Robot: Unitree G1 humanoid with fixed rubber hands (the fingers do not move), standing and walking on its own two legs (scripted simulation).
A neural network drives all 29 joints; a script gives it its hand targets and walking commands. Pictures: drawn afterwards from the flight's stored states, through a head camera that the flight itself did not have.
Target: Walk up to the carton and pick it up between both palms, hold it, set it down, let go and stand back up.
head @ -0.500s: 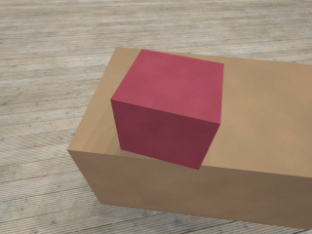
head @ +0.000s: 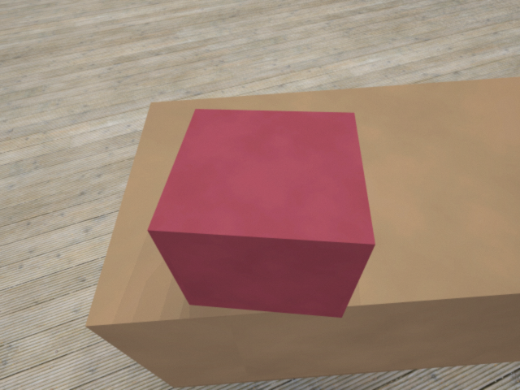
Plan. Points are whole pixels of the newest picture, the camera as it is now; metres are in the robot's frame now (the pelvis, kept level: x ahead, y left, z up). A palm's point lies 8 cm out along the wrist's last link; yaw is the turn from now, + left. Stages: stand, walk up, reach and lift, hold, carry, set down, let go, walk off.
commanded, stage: walk up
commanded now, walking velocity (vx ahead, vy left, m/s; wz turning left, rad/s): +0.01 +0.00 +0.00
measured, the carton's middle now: (268, 212) +0.40 +0.00 +0.02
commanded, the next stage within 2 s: none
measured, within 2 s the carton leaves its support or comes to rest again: neither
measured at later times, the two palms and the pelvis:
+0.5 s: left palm out of the picture +0.13 +0.27 -0.15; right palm out of the picture +0.09 -0.20 -0.12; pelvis +0.11 +0.03 +0.00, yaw -4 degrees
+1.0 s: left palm out of the picture +0.08 +0.27 -0.17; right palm (404, 334) +0.22 -0.23 -0.12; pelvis +0.12 +0.02 +0.00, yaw +3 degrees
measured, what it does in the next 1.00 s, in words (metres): walks ahead: left foot, then right foot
